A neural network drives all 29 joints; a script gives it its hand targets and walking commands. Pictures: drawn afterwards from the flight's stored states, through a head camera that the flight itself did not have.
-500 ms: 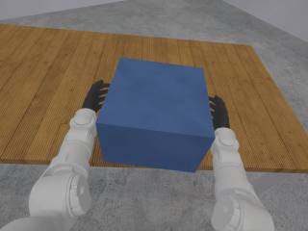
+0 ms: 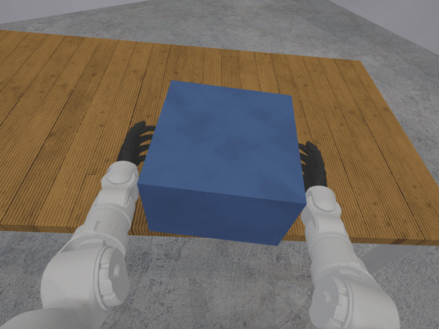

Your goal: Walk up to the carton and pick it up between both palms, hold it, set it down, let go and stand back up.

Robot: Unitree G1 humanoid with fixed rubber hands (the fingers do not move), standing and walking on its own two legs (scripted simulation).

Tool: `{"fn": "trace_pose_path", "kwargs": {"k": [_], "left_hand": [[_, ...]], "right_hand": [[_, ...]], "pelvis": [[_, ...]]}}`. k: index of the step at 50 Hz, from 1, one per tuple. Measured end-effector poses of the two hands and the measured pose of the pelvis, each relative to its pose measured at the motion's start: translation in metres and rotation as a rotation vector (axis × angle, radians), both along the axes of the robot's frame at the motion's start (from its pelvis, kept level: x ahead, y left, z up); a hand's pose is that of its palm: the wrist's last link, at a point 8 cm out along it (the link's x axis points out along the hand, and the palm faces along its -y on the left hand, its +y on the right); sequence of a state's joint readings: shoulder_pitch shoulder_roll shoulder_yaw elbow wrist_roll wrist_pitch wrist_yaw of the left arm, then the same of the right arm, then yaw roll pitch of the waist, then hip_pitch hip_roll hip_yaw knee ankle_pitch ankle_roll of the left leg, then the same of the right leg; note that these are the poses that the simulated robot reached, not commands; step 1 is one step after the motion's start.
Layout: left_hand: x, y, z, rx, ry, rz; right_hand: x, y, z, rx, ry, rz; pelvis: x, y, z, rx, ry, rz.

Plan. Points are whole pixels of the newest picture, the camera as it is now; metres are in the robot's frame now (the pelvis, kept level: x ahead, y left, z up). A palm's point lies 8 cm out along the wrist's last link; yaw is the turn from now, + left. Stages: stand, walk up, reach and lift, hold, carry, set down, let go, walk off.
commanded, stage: set down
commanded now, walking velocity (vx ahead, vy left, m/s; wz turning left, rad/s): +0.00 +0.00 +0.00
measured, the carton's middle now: (223, 160) +0.44 -0.04 +0.04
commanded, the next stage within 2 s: none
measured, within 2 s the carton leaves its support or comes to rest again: neither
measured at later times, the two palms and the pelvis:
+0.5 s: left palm (134, 169) +0.42 +0.14 +0.03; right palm (313, 186) +0.38 -0.22 +0.03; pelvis +0.00 -0.01 -0.01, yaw +0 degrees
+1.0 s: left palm (114, 208) +0.34 +0.16 +0.04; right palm (343, 221) +0.29 -0.24 +0.05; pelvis -0.06 +0.00 -0.01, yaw -1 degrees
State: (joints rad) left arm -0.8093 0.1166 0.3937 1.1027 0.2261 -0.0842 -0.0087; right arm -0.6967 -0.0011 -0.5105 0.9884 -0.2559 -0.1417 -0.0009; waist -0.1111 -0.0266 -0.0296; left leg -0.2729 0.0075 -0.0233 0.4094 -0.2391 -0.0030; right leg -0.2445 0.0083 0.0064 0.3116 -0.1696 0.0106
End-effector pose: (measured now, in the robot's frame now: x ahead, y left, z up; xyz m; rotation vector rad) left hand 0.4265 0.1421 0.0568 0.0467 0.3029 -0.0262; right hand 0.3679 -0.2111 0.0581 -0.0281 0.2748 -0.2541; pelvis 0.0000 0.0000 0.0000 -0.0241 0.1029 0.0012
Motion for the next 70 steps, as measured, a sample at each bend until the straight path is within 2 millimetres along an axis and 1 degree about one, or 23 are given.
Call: {"fn": "trace_pose_path", "kwargs": {"k": [5, 8, 11, 16, 22, 26, 31, 35, 38, 47, 50, 53, 58, 63, 66, 70], "left_hand": [[0.0, -0.002, -0.016, -0.007, 0.026, 0.038], [0.002, -0.003, -0.026, -0.015, 0.031, 0.048], [0.004, -0.004, -0.032, -0.019, 0.029, 0.05], [0.006, -0.005, -0.032, -0.014, 0.004, 0.041], [0.002, -0.006, -0.027, 0.001, -0.005, 0.02], [-0.004, -0.004, -0.024, -0.001, -0.009, 0.011], [-0.018, 0.002, -0.026, -0.007, -0.003, 0.011], [-0.036, 0.009, -0.031, -0.007, 0.007, 0.019], [-0.049, 0.012, -0.033, -0.009, 0.004, 0.028], [-0.082, 0.017, -0.022, -0.045, -0.03, 0.038], [-0.09, 0.019, -0.019, -0.05, -0.025, 0.042], [-0.097, 0.022, -0.019, -0.054, -0.013, 0.049], [-0.104, 0.027, -0.016, -0.06, -0.025, 0.055], [-0.112, 0.032, -0.018, -0.058, -0.019, 0.047], [-0.12, 0.035, -0.02, -0.06, -0.014, 0.042], [-0.136, 0.038, -0.02, -0.064, -0.008, 0.039]], "right_hand": [[0.002, -0.001, -0.019, 0.048, 0.059, -0.022], [0.008, -0.002, -0.023, 0.057, 0.055, -0.03], [0.016, -0.004, -0.022, 0.05, 0.039, -0.026], [0.024, -0.006, -0.017, 0.025, -0.006, -0.015], [0.018, -0.009, -0.022, 0.03, -0.005, -0.019], [0.005, -0.013, -0.03, 0.012, 0.006, -0.02], [-0.024, -0.016, -0.046, 0.01, 0.038, -0.037], [-0.041, -0.017, -0.043, 0.032, 0.004, -0.054], [-0.05, -0.02, -0.039, 0.055, 0.002, -0.063], [-0.07, -0.032, -0.011, 0.065, -0.044, -0.073], [-0.079, -0.033, -0.008, 0.065, -0.032, -0.071], [-0.086, -0.033, -0.01, 0.07, -0.008, -0.069], [-0.097, -0.033, -0.011, 0.07, 0.0, -0.061], [-0.108, -0.034, -0.014, 0.067, 0.0, -0.063], [-0.115, -0.034, -0.015, 0.065, -0.002, -0.059], [-0.128, -0.035, -0.01, 0.062, -0.019, -0.057]], "pelvis": [[-0.001, -0.001, -0.001, 0.001, 0.038, -0.001], [-0.001, -0.002, -0.003, 0.001, 0.085, -0.003], [-0.001, -0.002, -0.004, 0.001, 0.129, -0.004], [0.001, -0.003, -0.006, 0.0, 0.162, -0.007], [-0.002, -0.005, -0.006, 0.0, 0.159, -0.008], [-0.006, -0.005, -0.006, 0.0, 0.153, -0.008], [-0.014, -0.003, -0.005, -0.002, 0.142, -0.008], [-0.023, -0.001, -0.005, -0.003, 0.128, -0.009], [-0.032, -0.002, -0.006, 0.002, 0.117, -0.011], [-0.058, -0.004, -0.007, 0.004, 0.081, -0.011], [-0.065, -0.004, -0.007, 0.005, 0.071, -0.011], [-0.07, -0.005, -0.008, 0.005, 0.064, -0.011], [-0.073, -0.005, -0.008, 0.006, 0.058, -0.011], [-0.072, -0.005, -0.008, 0.006, 0.058, -0.011], [-0.071, -0.005, -0.008, 0.006, 0.057, -0.011], [-0.068, -0.005, -0.007, 0.005, 0.042, -0.01]]}}
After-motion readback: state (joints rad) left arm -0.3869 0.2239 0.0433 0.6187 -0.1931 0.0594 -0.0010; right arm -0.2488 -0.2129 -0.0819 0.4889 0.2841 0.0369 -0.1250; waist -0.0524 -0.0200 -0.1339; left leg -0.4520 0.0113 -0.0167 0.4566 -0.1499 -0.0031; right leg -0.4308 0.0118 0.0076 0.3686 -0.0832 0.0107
